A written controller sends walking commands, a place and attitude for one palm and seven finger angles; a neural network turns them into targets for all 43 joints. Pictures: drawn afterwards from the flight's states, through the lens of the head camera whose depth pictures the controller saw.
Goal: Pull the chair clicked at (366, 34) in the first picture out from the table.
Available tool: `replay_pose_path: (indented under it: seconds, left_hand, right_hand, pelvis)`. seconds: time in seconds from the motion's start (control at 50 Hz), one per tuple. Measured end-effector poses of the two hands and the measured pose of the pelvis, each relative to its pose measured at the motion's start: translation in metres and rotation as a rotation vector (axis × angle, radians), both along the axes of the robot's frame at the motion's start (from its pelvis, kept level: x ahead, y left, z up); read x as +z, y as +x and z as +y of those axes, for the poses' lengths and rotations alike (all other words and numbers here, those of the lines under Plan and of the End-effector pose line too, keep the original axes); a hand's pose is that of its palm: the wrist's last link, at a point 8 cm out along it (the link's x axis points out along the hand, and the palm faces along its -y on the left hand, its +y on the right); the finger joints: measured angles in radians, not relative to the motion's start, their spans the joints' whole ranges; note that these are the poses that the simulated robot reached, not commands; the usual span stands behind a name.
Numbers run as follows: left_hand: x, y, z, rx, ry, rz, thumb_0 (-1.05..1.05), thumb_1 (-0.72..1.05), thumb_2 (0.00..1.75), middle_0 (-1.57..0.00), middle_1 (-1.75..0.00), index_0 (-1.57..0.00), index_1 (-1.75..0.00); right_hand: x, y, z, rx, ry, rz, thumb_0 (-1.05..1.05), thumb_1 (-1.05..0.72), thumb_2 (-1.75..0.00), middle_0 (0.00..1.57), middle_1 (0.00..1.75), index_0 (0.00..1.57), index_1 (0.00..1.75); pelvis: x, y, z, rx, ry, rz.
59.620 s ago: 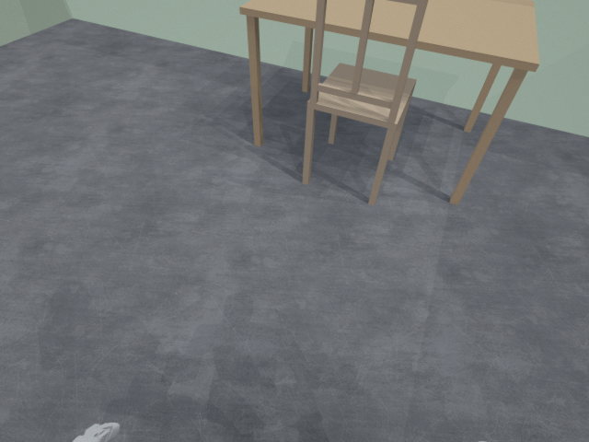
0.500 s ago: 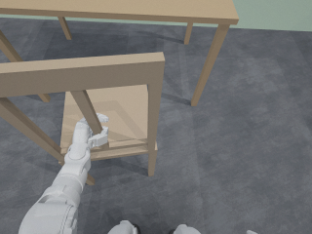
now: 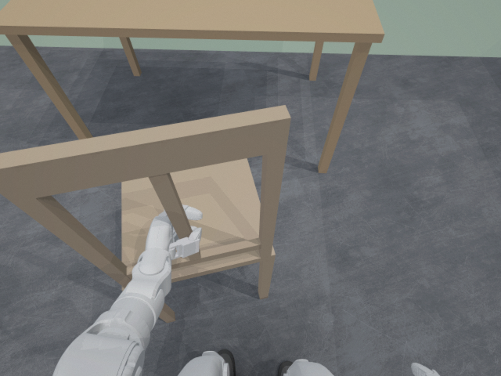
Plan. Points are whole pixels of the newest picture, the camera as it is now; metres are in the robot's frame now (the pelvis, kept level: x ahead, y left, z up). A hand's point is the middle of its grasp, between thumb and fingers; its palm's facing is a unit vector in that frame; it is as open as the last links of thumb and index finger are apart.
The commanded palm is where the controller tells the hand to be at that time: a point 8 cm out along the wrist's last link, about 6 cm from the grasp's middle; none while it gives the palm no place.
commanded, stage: step backward, pulling the chair out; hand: left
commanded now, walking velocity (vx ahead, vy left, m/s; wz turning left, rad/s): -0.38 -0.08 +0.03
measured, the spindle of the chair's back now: (180, 223) +0.38 +0.13 -0.04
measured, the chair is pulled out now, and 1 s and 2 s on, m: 0.49 0.56 0.62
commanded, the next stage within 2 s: stop walking, hand still on the chair in 1.18 s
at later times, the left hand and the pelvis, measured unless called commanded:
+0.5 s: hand (189, 254) +0.32 +0.11 -0.07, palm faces +0.02 -0.99 -0.16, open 5.7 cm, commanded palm +0.33 +0.17 -0.06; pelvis -0.02 -0.01 +0.00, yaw +2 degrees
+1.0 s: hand (184, 279) +0.28 +0.12 -0.07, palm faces +0.01 -0.98 -0.19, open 5.8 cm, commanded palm +0.28 +0.17 -0.06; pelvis -0.08 -0.01 -0.01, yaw +1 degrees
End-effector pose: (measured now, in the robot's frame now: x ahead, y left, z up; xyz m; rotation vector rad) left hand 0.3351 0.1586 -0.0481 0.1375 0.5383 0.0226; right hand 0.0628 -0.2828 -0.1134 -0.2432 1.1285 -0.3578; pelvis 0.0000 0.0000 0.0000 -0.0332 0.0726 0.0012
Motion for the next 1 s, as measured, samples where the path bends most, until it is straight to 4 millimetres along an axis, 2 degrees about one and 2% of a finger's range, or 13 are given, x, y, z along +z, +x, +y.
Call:
replay_pose_path:
  seconds: [0.12,0.28,0.4,0.56,0.7,0.86,1.0]
  left_hand:
    - [0.0,-0.012,0.003,-0.025,0.003,-0.003,0.06,0.66,0.73,-0.25,-1.13,-0.5,-1.45]
    - [0.0,-0.022,0.006,0.01,0.023,-0.007,0.06,0.62,0.77,-0.28,-1.13,-0.5,-1.45]
    - [0.0,-0.028,0.004,0.043,0.036,-0.009,0.07,0.61,0.8,-0.31,-1.12,-0.5,-1.45]
    - [0.0,-0.028,0.007,-0.01,0.027,-0.007,0.06,0.61,0.77,-0.28,-1.16,-0.5,-1.45]
    - [0.0,-0.029,0.009,-0.049,0.02,-0.01,0.06,0.63,0.74,-0.26,-1.18,-0.5,-1.45]
    - [0.001,-0.046,0.01,-0.025,0.039,-0.027,0.06,0.62,0.74,-0.27,-1.19,-0.5,-1.45]
    - [0.001,-0.074,0.008,0.024,0.053,-0.025,0.07,0.6,0.77,-0.3,-1.18,-0.5,-1.45]
  right_hand:
    - [0.002,0.001,0.011,0.032,-0.008,-0.041,0.0,-0.9,-0.9,0.2,0.3,0.2,0.3]
    - [-0.014,0.004,0.032,0.085,0.079,-0.089,0.0,-0.9,-0.9,0.2,0.3,0.2,0.3]
    - [-0.019,-0.005,0.025,0.084,0.098,-0.068,0.0,-0.9,-0.9,0.21,0.3,0.21,0.3]
    - [-0.011,-0.015,0.007,0.112,-0.005,0.017,0.0,-0.9,-0.9,0.2,0.3,0.2,0.3]
    - [-0.001,-0.018,0.02,0.101,-0.012,-0.009,0.0,-0.9,-0.9,0.2,0.3,0.2,0.3]
    - [-0.009,-0.045,0.038,0.057,0.075,-0.049,0.0,-0.9,-0.9,0.2,0.3,0.2,0.3]
    - [-0.025,-0.078,0.028,0.045,0.115,0.004,0.0,-0.9,-0.9,0.21,0.3,0.21,0.3]
  pelvis:
    - [-0.001,-0.007,0.004,-0.011,0.016,-0.014]
    - [-0.008,-0.021,-0.009,-0.01,0.018,-0.045]
    - [-0.007,-0.024,-0.016,0.0,0.027,-0.038]
    - [-0.004,-0.025,0.002,0.061,0.032,0.016]
    - [0.0,-0.05,0.01,0.024,0.045,0.005]
    - [-0.007,-0.071,0.0,0.002,0.046,-0.016]
    - [-0.01,-0.082,-0.011,0.008,0.053,-0.023]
